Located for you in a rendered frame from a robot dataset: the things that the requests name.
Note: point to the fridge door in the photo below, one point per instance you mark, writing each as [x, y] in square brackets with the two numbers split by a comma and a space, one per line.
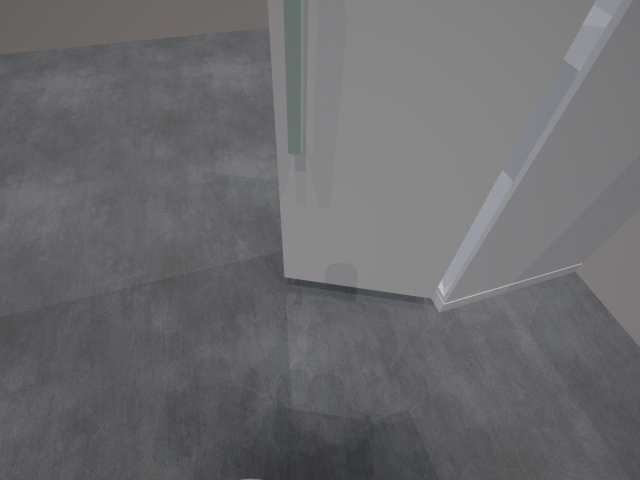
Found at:
[411, 109]

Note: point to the handle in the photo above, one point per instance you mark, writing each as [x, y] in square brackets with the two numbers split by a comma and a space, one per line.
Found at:
[294, 57]

